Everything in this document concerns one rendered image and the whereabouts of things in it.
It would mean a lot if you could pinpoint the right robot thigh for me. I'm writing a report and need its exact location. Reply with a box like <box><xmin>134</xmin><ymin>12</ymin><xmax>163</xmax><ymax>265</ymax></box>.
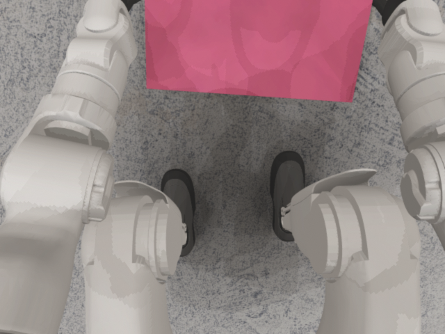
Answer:
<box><xmin>304</xmin><ymin>185</ymin><xmax>421</xmax><ymax>334</ymax></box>

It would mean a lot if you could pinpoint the right robot upper arm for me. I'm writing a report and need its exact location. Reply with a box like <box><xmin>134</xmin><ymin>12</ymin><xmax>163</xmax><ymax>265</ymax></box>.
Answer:
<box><xmin>400</xmin><ymin>141</ymin><xmax>445</xmax><ymax>251</ymax></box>

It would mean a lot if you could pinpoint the carton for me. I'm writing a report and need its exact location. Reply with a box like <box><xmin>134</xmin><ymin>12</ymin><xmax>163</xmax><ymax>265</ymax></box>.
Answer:
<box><xmin>145</xmin><ymin>0</ymin><xmax>373</xmax><ymax>102</ymax></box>

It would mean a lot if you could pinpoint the left robot upper arm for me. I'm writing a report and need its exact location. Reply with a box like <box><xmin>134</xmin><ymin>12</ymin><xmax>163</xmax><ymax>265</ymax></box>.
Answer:
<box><xmin>0</xmin><ymin>134</ymin><xmax>115</xmax><ymax>334</ymax></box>

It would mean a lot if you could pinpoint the right robot forearm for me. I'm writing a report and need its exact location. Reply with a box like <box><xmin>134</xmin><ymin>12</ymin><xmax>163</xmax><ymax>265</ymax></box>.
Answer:
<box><xmin>378</xmin><ymin>0</ymin><xmax>445</xmax><ymax>153</ymax></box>

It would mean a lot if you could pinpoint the right robot hand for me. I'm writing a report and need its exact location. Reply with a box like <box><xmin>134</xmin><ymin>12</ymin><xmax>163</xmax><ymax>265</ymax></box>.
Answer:
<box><xmin>372</xmin><ymin>0</ymin><xmax>406</xmax><ymax>26</ymax></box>

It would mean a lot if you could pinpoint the left robot forearm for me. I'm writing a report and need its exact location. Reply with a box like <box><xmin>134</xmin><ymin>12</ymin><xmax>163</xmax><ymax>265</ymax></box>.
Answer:
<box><xmin>0</xmin><ymin>0</ymin><xmax>138</xmax><ymax>209</ymax></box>

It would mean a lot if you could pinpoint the left robot foot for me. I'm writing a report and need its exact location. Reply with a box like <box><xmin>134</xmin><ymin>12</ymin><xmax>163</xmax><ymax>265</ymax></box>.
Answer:
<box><xmin>161</xmin><ymin>169</ymin><xmax>195</xmax><ymax>257</ymax></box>

